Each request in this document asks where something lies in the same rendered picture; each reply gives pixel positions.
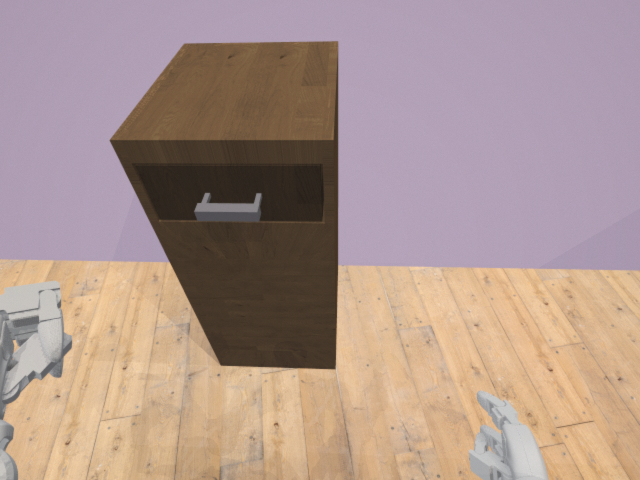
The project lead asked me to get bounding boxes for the handle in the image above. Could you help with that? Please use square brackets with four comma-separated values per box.
[194, 193, 262, 222]

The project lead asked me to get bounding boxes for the cabinet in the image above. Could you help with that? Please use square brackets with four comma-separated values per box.
[110, 41, 338, 369]

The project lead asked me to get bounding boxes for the drawer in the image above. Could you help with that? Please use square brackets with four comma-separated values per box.
[135, 163, 324, 222]

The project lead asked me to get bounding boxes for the right robot hand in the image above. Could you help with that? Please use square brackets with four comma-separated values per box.
[469, 391, 549, 480]

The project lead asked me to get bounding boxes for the left robot hand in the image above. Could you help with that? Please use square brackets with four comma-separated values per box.
[0, 281, 72, 420]

